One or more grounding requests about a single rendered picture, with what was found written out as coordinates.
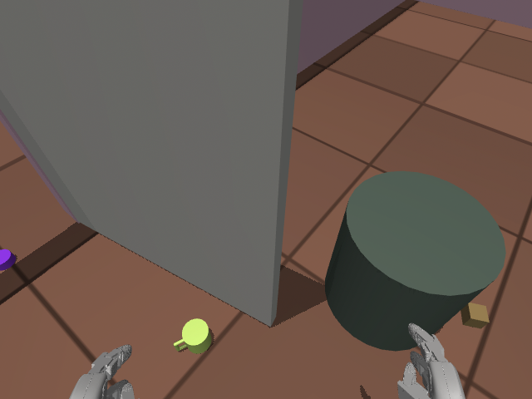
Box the right robot hand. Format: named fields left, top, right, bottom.
left=397, top=323, right=466, bottom=399

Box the left robot hand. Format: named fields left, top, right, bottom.
left=69, top=344, right=140, bottom=399

